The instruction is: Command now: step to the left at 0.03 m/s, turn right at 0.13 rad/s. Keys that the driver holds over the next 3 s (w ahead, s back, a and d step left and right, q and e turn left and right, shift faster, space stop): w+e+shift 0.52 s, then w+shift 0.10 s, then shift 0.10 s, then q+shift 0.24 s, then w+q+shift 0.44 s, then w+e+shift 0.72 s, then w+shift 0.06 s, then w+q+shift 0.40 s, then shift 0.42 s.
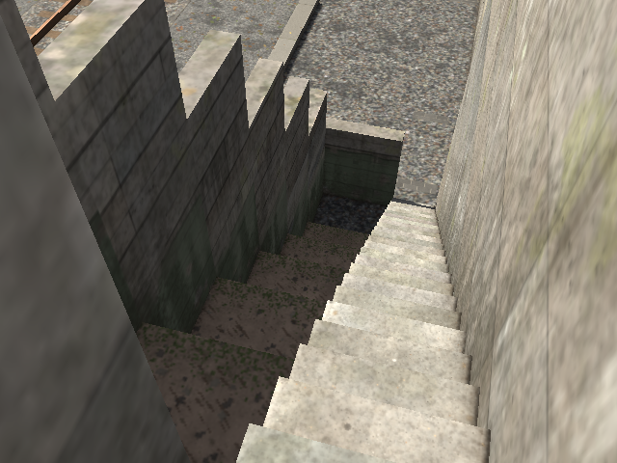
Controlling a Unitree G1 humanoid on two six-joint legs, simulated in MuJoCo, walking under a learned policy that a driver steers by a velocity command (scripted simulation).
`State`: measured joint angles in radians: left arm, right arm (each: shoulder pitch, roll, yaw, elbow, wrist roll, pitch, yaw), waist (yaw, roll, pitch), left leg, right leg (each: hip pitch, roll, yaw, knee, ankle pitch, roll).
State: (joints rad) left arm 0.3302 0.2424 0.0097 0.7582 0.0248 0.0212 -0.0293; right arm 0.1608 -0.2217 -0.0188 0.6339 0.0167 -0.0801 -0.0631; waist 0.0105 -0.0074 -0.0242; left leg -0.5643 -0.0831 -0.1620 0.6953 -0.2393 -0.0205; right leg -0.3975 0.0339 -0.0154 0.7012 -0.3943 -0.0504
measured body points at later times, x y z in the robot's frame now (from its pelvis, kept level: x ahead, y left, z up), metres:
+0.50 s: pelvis -0.02 +0.02 +0.01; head +0.01 +0.02 +0.46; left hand +0.19 +0.24 -0.09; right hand +0.06 -0.29 -0.07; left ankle -0.04 +0.14 -0.72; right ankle +0.00 -0.10 -0.70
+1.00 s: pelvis +0.03 -0.03 +0.02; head +0.05 -0.04 +0.47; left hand +0.29 +0.14 -0.06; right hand +0.07 -0.33 -0.08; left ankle +0.02 +0.12 -0.62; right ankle +0.03 -0.18 -0.71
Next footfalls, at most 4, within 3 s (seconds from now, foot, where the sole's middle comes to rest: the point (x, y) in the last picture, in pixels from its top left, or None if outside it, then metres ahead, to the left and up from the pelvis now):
0.48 left None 0.00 0.13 -0.75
0.82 right None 0.06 -0.20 -0.75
1.20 left None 0.11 0.09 -0.75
1.88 right None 0.02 -0.08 -0.75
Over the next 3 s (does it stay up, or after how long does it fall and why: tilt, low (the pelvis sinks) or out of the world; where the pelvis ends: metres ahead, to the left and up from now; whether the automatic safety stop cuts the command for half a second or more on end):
stays up -0.02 -0.03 0.02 its command is cut before an obstacle after 1.0 s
